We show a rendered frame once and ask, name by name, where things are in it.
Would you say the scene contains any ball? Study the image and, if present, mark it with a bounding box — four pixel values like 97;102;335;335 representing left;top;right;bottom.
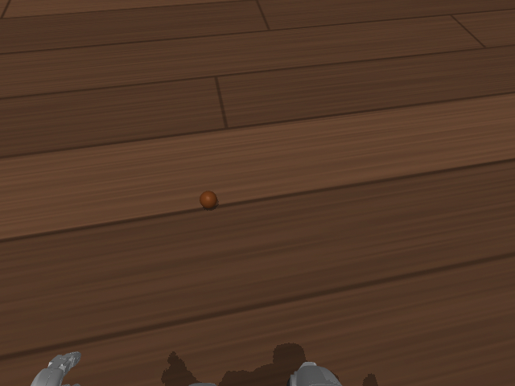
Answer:
200;191;217;208

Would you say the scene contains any left robot hand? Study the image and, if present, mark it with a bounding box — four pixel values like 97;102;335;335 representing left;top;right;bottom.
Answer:
31;351;81;386

